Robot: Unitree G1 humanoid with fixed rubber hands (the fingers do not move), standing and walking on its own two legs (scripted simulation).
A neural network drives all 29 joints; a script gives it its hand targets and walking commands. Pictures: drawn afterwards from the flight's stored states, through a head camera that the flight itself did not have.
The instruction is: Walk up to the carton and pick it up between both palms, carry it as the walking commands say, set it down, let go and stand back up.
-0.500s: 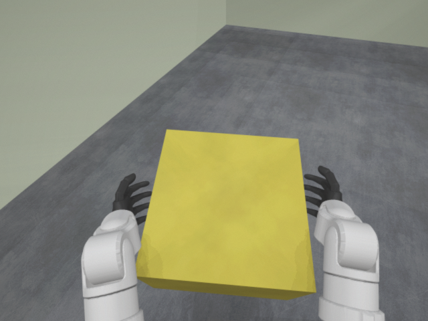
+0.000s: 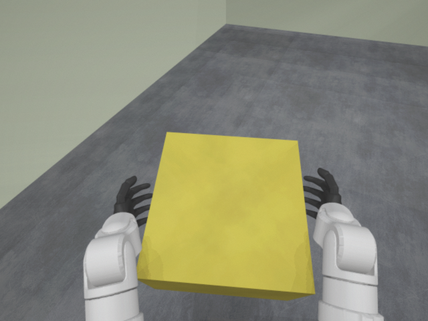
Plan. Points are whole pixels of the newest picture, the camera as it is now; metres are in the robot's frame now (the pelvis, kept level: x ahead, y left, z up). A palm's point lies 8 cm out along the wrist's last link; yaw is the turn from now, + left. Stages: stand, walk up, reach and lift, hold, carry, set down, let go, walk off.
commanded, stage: carry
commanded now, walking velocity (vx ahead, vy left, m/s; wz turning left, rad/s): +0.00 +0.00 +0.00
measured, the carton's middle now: (226, 215) +0.32 -0.01 +0.01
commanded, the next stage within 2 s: hold in 0.36 s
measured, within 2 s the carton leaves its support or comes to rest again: neither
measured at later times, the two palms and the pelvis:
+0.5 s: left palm (135, 236) +0.27 +0.17 +0.04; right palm (321, 227) +0.27 -0.19 +0.03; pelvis -0.01 +0.00 +0.01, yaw +0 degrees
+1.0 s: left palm (140, 206) +0.31 +0.15 +0.08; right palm (324, 197) +0.32 -0.20 +0.07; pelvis +0.03 -0.01 +0.02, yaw +0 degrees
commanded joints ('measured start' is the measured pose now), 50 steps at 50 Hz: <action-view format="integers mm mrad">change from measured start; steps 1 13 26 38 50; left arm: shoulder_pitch -395 -406 -695 -550 -423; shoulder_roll -762 -737 -839 -876 -821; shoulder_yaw -673 -650 -643 -520 -475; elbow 33 62 85 393 344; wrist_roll -274 -259 -231 -138 -112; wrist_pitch -32 -66 -388 -356 -362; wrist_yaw -218 -219 -267 -329 -368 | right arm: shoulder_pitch -382 -377 -739 -618 -500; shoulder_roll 805 790 826 829 871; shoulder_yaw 712 691 799 616 614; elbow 18 65 184 504 494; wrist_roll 313 294 290 178 158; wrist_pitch -11 -44 -409 -389 -366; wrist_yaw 319 321 468 564 573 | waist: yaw -3 -2 118 121 158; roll -61 -70 -64 -72 -109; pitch -247 -243 -580 -250 -294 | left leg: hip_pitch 154 153 474 407 489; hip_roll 117 117 -67 -64 -87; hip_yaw -69 -67 -102 -65 -61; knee -97 -102 -165 -289 -337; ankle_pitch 118 105 370 253 466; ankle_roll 33 33 -5 -21 -16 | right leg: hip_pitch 100 100 326 249 311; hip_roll -66 -64 131 122 121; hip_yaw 26 24 11 -9 15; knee -119 -123 -173 -284 -337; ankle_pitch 184 172 240 143 389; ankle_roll -63 -63 -64 -61 -22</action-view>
